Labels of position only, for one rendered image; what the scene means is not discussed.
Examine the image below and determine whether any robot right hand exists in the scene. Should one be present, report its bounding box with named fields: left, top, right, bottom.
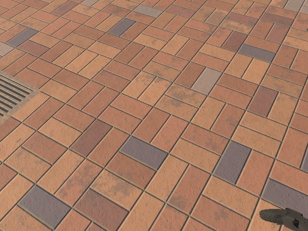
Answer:
left=259, top=208, right=308, bottom=231

